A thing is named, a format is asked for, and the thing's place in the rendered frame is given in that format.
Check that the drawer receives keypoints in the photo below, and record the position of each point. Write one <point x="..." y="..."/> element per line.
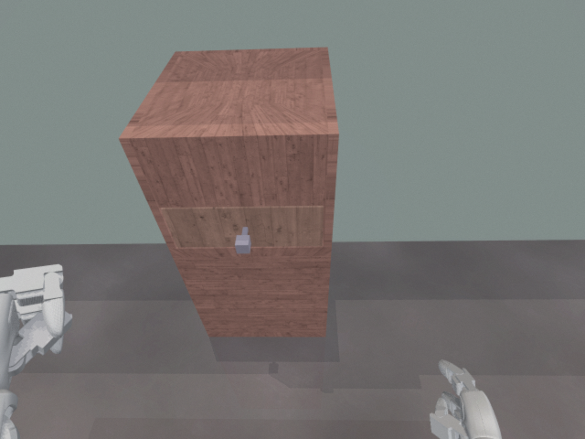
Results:
<point x="276" y="226"/>

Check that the cabinet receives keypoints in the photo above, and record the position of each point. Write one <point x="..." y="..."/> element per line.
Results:
<point x="243" y="128"/>

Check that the left robot hand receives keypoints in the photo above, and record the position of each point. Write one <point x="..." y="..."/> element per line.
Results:
<point x="36" y="296"/>

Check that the right robot hand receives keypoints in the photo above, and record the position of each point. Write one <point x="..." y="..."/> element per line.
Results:
<point x="474" y="415"/>

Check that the left robot forearm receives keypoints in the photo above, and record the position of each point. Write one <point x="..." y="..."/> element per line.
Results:
<point x="8" y="404"/>

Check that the handle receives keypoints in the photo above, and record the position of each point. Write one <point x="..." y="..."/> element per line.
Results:
<point x="242" y="243"/>

